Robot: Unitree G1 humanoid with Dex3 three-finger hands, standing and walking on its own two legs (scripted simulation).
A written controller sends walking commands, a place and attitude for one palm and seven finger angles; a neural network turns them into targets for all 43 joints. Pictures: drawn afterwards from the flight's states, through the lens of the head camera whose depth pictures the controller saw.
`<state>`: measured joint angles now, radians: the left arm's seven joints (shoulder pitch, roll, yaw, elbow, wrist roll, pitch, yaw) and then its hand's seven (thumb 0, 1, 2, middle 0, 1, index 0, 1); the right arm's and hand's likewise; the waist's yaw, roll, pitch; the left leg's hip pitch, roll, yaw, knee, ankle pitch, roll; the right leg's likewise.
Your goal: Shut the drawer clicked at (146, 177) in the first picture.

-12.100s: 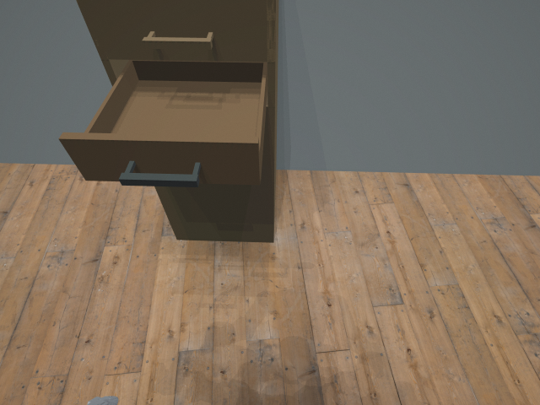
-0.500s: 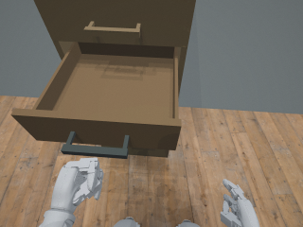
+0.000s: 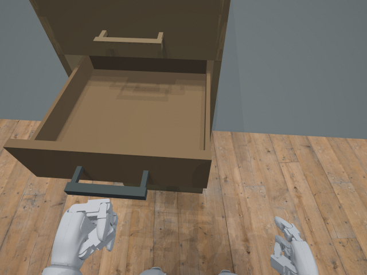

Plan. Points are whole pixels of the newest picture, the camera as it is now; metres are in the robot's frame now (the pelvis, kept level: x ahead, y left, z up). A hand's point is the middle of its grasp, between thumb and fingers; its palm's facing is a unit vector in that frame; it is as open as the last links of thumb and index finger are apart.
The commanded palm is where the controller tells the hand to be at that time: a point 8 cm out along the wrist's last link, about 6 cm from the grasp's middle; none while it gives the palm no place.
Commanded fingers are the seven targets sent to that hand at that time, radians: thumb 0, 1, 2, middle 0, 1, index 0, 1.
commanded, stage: push the drawer shut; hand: left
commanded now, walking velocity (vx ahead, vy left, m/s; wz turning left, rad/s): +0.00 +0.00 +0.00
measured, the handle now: (109, 182) +0.29 +0.16 +0.07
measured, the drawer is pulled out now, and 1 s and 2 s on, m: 0.30 0.22 0.10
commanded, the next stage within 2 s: none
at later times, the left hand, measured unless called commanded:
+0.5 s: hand (114, 217) +0.22 +0.14 +0.06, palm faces -0.06 -1.00 -0.07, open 2.8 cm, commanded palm +0.23 +0.19 +0.07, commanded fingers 0.00 0.90 0.90 -1.40 -1.60 -1.40 -1.60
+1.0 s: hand (122, 182) +0.29 +0.14 +0.07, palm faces -0.08 -0.99 -0.06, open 2.9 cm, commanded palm +0.29 +0.19 +0.07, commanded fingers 0.00 0.90 0.90 -1.40 -1.60 -1.40 -1.60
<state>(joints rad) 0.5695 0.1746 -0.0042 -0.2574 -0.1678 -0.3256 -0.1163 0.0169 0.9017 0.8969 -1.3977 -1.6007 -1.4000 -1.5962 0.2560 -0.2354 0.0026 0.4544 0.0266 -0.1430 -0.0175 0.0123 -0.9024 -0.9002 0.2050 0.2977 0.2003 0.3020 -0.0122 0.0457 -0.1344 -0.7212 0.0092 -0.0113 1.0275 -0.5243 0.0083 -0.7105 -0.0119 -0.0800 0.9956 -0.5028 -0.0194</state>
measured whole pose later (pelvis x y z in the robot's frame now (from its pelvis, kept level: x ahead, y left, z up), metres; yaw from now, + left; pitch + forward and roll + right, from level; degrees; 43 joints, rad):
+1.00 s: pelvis -0.03 +0.01 +0.01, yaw +0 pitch +10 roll -1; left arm -0.08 0.21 0.02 0.29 -0.16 -0.31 -0.10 -0.03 0.77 0.95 -1.40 -1.60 -1.40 -1.60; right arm 0.23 -0.26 0.04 0.59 0.03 -0.13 -0.03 0.01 -0.90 -0.90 0.21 0.30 0.20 0.30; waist -0.03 0.03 -0.08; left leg -0.71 -0.01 -0.01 0.96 -0.43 0.02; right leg -0.69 -0.03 -0.08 0.93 -0.42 -0.01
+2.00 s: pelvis -0.03 +0.00 +0.00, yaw -1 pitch +16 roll -1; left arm -0.65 0.30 0.22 0.95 -0.13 -0.44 -0.16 -0.03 0.72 0.92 -1.40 -1.60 -1.40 -1.60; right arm 0.32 -0.26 0.02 0.65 0.01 -0.03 -0.01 0.01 -0.90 -0.90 0.21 0.30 0.20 0.30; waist -0.09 0.02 -0.09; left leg -0.81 0.02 0.01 0.97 -0.43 0.01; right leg -0.81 0.00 -0.06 0.94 -0.41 -0.02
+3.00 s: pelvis -0.04 +0.02 -0.02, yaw -2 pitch +25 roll -4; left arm -1.13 0.51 0.31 1.31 0.00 -0.39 -0.13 -0.08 0.52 0.90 -1.40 -1.60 -1.42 -1.60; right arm 0.43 -0.27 0.06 0.66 -0.05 0.01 0.01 0.00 -0.90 -0.90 0.21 0.30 0.20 0.30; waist -0.23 0.04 -0.10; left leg -1.09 0.02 -0.03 1.10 -0.46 0.03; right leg -1.05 0.00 -0.09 1.01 -0.40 0.00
